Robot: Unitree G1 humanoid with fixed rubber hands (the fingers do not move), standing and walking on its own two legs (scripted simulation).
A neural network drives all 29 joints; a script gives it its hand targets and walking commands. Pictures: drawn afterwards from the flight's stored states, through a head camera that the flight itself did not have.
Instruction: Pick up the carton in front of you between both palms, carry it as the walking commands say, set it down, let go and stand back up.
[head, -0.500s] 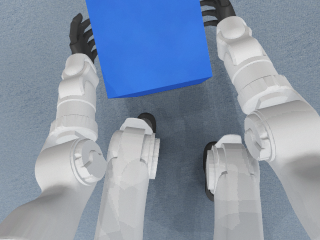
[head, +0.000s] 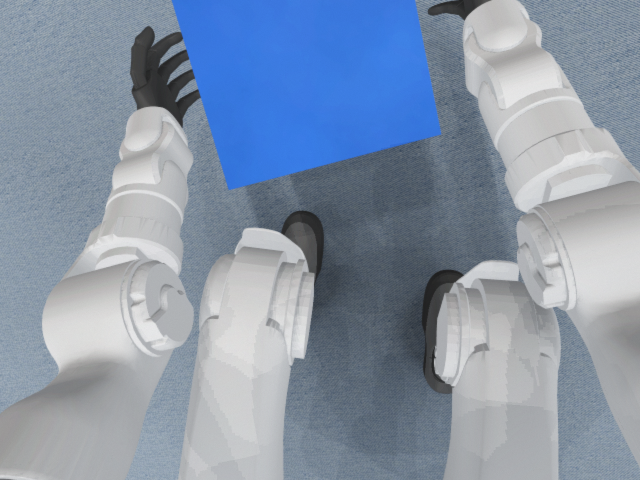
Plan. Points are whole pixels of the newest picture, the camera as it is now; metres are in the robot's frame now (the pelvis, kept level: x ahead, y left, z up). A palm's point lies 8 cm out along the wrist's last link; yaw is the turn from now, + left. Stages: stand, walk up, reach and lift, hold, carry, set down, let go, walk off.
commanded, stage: set down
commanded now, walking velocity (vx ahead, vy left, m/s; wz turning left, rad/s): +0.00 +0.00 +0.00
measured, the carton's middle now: (323, 78) +0.49 +0.11 -0.26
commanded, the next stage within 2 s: let go in 1.20 s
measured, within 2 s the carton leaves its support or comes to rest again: neither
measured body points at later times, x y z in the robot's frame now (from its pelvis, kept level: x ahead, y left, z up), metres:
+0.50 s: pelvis +0.00 +0.01 +0.05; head +0.34 +0.04 +0.35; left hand +0.44 +0.30 -0.09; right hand +0.58 -0.05 -0.09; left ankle +0.16 +0.14 -0.35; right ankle +0.09 -0.11 -0.35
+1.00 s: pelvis +0.03 +0.01 +0.17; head +0.33 +0.02 +0.50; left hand +0.44 +0.31 +0.06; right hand +0.59 -0.06 +0.06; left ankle +0.16 +0.14 -0.35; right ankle +0.09 -0.11 -0.35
